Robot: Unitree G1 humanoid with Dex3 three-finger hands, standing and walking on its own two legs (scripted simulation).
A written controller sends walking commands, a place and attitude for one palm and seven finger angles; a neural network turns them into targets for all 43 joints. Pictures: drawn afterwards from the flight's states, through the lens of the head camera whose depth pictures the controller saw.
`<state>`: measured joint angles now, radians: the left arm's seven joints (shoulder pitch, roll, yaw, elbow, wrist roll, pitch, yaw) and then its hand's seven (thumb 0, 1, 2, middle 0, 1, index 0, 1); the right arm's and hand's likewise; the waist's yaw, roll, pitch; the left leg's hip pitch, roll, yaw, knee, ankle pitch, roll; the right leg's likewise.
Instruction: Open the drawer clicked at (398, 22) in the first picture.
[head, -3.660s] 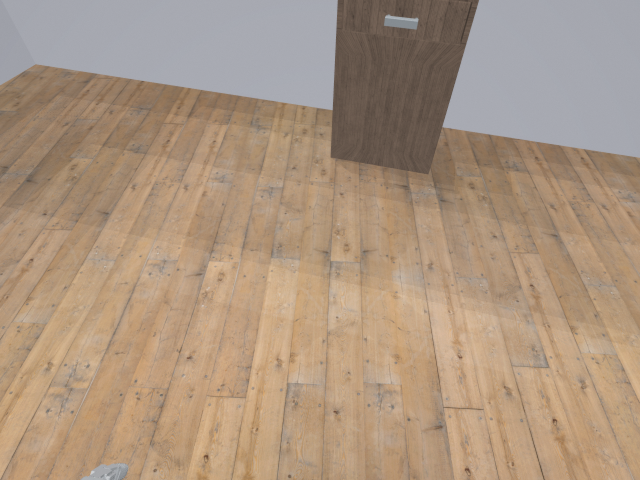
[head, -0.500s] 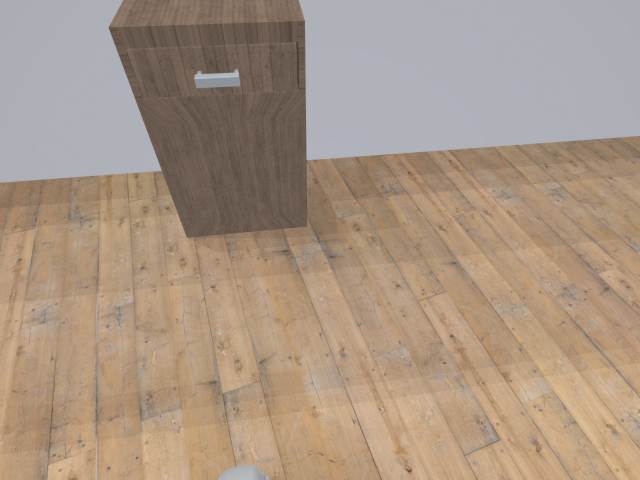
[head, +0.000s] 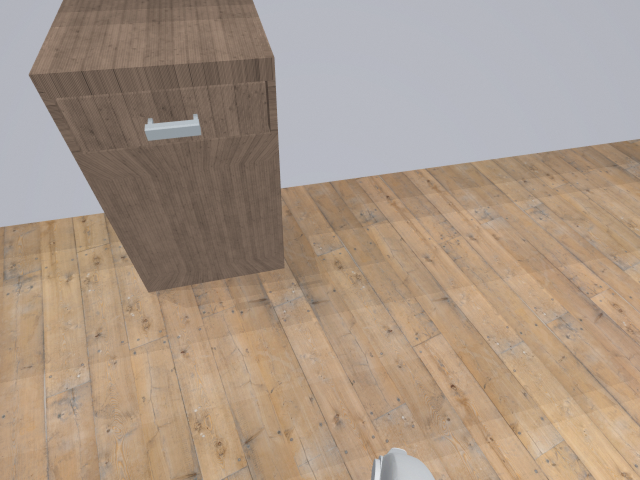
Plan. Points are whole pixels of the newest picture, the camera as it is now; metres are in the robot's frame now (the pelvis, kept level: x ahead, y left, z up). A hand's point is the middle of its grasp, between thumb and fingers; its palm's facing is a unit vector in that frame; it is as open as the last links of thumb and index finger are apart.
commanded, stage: turn to face it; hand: left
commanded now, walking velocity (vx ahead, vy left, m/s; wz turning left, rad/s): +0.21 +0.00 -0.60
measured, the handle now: (173, 124) +0.86 +0.40 -0.07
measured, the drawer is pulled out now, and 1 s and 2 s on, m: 0.00 0.00 0.00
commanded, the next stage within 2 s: take the last steps up to it in 0.80 s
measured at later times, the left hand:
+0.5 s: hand (235, 408) +0.25 +0.15 -0.18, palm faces +0.10 -0.98 -0.17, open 7.2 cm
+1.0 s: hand (218, 469) +0.17 +0.15 -0.17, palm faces +0.25 -0.93 -0.27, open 7.4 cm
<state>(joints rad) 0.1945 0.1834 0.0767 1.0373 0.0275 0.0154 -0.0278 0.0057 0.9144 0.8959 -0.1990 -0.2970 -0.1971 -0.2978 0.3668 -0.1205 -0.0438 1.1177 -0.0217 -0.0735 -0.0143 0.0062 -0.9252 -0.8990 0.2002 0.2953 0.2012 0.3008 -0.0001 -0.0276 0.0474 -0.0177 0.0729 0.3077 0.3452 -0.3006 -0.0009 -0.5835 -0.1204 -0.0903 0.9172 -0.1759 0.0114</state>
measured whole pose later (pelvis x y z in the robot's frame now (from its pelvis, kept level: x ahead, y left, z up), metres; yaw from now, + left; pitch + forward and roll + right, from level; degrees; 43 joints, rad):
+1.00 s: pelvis +0.18 -0.05 -0.01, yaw +11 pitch -1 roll +0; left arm 0.26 0.18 0.04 1.03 0.02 0.01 0.03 0.00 0.91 0.90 -0.20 -0.30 -0.20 -0.30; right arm 0.19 -0.20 -0.06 1.02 -0.01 0.05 0.00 0.01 -0.91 -0.90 0.20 0.30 0.20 0.30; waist 0.01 0.04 0.04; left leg -0.33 0.02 0.05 0.63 -0.34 0.00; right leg -0.22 -0.06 -0.09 0.54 -0.28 0.01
